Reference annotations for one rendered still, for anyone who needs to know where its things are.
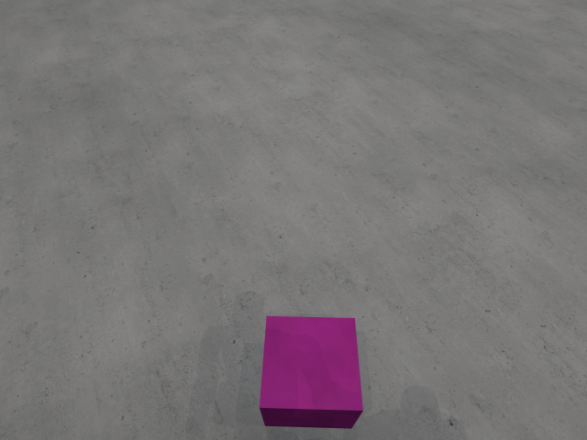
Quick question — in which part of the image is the carton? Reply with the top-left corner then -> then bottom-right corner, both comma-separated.
260,316 -> 363,429

